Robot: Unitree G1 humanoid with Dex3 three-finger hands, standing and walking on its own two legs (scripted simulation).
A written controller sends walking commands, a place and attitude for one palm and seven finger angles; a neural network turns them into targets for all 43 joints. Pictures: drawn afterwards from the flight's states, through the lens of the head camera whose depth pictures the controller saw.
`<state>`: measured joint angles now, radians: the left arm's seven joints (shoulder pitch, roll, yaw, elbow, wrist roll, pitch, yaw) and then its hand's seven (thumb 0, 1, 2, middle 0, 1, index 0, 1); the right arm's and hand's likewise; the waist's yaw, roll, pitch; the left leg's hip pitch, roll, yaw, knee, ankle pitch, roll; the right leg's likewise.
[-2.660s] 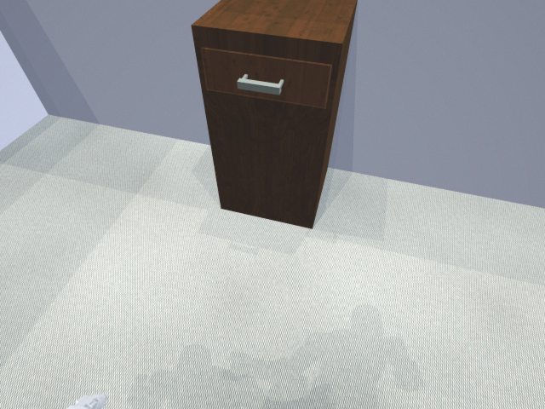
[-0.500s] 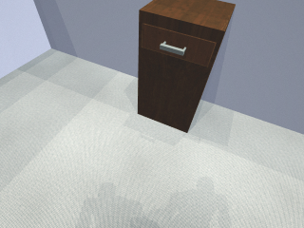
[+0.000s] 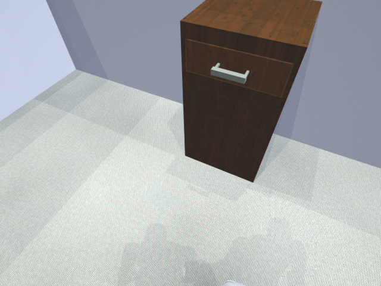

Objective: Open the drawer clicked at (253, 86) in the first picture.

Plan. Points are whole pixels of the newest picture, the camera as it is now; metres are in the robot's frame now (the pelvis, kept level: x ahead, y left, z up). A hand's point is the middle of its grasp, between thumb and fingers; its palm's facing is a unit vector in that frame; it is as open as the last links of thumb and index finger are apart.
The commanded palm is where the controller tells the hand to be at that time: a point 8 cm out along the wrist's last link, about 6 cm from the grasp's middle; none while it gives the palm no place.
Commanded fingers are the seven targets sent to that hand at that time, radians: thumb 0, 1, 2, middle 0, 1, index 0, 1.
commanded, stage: turn to face it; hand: left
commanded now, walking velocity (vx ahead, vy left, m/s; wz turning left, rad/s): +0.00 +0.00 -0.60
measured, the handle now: (230, 72) +0.86 -0.12 -0.04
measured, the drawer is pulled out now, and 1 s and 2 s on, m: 0.00 0.00 0.00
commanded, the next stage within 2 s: take the last steps up to it in 0.60 s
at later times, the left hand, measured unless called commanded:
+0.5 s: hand out of the picture +0.15 +0.21 -0.16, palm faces -0.11 -0.97 -0.22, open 7.4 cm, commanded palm none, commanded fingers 0.00 0.90 0.90 -0.20 -0.30 -0.20 -0.30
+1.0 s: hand (140, 261) +0.20 +0.14 -0.15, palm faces -0.32 -0.92 -0.22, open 7.3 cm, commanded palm none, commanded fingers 0.00 0.90 0.90 -0.20 -0.30 -0.20 -0.30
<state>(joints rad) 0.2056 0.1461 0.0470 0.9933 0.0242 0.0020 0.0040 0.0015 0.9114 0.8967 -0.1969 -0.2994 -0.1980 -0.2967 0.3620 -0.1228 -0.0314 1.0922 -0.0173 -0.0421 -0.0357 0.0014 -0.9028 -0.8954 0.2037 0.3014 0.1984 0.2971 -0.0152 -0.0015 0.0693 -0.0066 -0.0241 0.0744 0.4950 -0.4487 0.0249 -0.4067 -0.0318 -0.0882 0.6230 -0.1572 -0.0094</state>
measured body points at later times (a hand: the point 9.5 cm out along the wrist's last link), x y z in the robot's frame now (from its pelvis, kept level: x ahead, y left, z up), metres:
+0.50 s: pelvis +0.06 +0.02 +0.01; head +0.08 +0.04 +0.46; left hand +0.15 +0.27 -0.15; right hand +0.12 -0.25 -0.11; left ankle +0.08 +0.13 -0.73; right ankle +0.08 -0.09 -0.71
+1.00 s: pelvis +0.09 -0.02 +0.01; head +0.10 -0.03 +0.46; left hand +0.22 +0.19 -0.13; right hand -0.02 -0.24 -0.15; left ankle +0.14 +0.10 -0.67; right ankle +0.01 -0.10 -0.72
